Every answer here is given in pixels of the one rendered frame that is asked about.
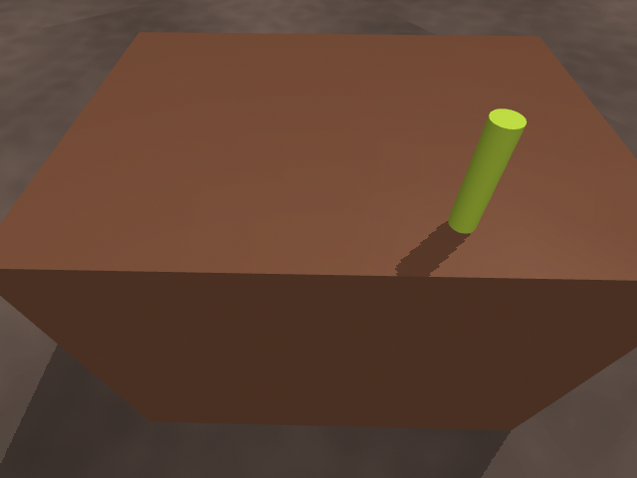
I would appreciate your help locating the can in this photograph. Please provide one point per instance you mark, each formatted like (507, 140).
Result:
(498, 140)

